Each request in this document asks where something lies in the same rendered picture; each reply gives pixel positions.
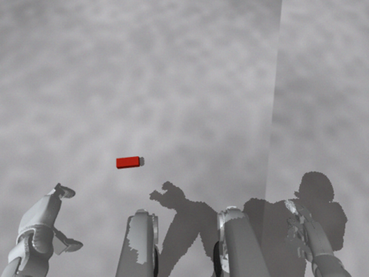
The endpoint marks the right robot hand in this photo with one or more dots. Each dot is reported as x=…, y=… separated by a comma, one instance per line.
x=312, y=240

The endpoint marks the left robot arm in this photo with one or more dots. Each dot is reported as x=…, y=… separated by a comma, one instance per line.
x=30, y=256

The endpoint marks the small box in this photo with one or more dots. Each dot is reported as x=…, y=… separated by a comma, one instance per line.
x=122, y=163

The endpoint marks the right robot arm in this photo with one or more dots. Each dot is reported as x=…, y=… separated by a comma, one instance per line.
x=328, y=266

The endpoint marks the left robot hand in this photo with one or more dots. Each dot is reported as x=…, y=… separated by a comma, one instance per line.
x=45, y=212

